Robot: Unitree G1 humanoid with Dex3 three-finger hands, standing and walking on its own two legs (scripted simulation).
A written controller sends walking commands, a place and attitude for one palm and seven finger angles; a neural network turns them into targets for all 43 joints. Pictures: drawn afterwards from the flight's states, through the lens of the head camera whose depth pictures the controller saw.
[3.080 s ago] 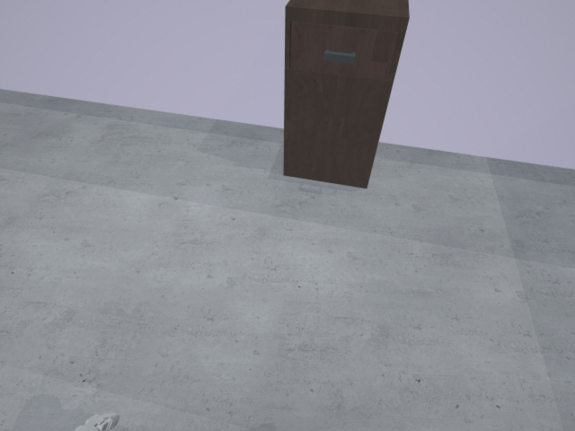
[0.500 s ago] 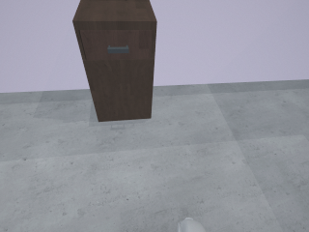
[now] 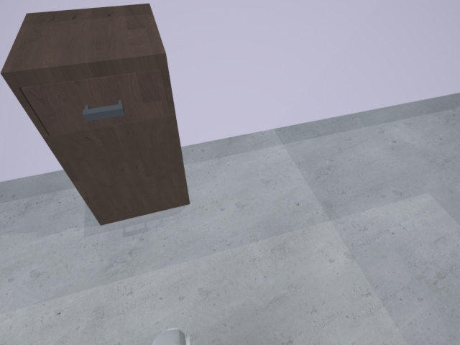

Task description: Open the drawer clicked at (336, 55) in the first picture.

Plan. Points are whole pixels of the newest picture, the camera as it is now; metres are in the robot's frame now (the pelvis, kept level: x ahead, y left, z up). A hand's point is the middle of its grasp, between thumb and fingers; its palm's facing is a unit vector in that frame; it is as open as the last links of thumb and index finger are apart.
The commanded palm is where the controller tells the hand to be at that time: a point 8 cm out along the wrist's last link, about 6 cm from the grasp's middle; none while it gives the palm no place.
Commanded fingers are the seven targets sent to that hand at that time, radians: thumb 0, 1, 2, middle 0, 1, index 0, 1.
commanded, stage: turn to face it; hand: left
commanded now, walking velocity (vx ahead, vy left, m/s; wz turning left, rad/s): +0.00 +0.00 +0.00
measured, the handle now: (104, 108) +0.80 +0.44 -0.08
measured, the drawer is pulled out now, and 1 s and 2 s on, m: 0.00 0.00 0.00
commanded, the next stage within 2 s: take the last steps up to it in 0.70 s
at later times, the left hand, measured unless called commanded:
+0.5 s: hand out of the picture +0.15 +0.24 -0.17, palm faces +0.19 -0.96 -0.19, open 7.4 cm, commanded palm none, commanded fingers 0.00 0.90 0.90 -0.20 -0.30 -0.20 -0.30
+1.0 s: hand out of the picture +0.10 +0.18 -0.16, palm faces +0.37 -0.90 -0.24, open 7.3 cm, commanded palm none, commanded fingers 0.00 0.90 0.90 -0.20 -0.30 -0.20 -0.30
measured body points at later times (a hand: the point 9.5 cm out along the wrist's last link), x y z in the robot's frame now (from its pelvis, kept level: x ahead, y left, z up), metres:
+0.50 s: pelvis +0.12 +0.05 +0.00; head +0.14 +0.07 +0.45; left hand +0.14 +0.29 -0.16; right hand +0.19 -0.18 -0.14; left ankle +0.14 +0.13 -0.74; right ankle +0.15 -0.11 -0.68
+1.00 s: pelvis +0.14 +0.00 +0.01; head +0.16 -0.01 +0.46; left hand +0.08 +0.23 -0.14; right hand +0.26 -0.22 -0.15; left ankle +0.07 +0.14 -0.69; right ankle +0.17 -0.09 -0.74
